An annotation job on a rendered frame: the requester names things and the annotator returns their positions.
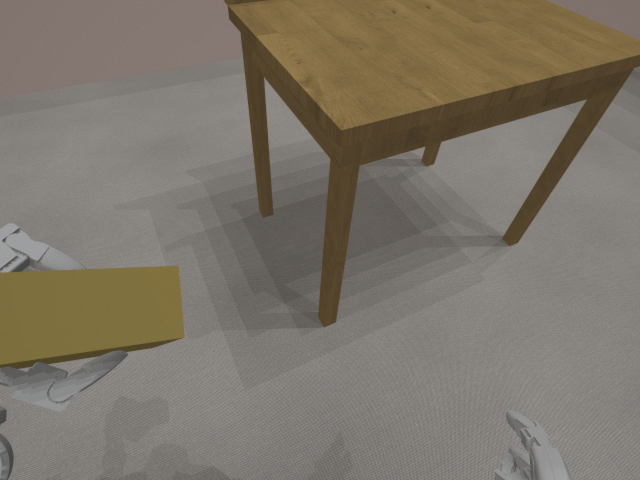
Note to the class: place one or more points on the table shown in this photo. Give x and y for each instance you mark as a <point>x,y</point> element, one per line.
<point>371,79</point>

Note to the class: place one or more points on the sponge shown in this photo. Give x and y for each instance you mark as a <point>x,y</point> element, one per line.
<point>64,315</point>

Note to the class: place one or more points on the robot right hand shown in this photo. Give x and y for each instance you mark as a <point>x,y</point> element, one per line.
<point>544,462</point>

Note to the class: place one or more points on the robot left hand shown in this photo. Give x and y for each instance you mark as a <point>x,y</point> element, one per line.
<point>45,385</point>

